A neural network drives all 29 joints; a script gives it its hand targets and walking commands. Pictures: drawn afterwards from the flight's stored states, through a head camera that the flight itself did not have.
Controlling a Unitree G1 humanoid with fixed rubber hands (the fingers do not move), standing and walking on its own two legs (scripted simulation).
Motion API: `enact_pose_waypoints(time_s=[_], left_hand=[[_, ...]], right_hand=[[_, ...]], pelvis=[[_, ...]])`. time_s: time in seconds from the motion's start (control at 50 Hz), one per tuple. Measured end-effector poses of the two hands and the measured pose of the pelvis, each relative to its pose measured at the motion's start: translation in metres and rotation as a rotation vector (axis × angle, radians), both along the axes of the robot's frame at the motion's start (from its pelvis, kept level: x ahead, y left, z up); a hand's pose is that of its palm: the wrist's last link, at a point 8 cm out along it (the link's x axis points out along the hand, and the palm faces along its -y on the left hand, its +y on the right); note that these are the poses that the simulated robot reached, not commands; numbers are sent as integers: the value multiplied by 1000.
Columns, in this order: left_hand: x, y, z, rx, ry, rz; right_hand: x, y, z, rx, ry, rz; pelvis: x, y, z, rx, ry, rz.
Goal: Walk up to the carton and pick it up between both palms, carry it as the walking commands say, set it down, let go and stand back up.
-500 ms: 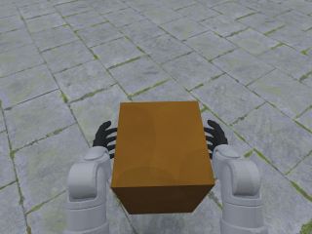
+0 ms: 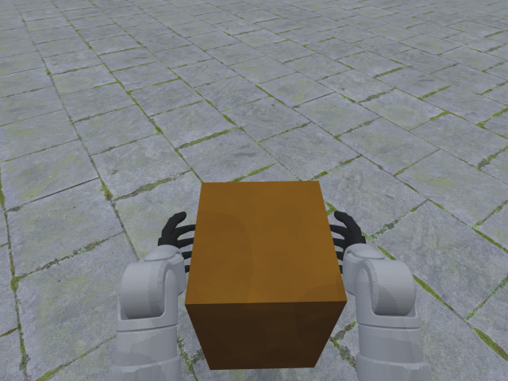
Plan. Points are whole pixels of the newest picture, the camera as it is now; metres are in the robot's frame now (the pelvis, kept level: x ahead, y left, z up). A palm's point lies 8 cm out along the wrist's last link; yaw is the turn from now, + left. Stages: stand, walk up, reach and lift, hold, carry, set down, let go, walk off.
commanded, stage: carry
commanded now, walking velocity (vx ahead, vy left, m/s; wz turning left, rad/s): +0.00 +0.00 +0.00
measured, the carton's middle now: (261, 280) +0.28 +0.00 +0.02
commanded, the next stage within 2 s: none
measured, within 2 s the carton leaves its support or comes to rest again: neither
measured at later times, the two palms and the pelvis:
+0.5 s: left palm (161, 277) +0.25 +0.14 +0.09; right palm (354, 273) +0.25 -0.13 +0.09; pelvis -0.03 +0.00 +0.00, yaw +0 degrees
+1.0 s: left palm (160, 288) +0.24 +0.14 +0.09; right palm (355, 284) +0.24 -0.13 +0.09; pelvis -0.05 +0.00 +0.00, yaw +0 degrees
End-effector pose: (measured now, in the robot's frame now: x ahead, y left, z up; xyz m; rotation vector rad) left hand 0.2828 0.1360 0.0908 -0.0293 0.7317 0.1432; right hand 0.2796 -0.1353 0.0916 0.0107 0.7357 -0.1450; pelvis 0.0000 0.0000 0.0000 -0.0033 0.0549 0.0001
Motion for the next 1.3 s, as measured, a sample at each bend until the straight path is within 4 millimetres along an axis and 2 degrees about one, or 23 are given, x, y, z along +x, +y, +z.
enact_pose_waypoints(time_s=[0.64, 1.3], left_hand=[[-36, 8, -2, -11, -3, 9], [-45, 3, -10, -4, -9, 2]], right_hand=[[-34, 8, 2, -8, -4, 6], [-44, 3, -7, -13, -11, 7]], pelvis=[[-37, 6, 3, -4, -3, 1], [-49, 2, 3, -8, -2, 0]])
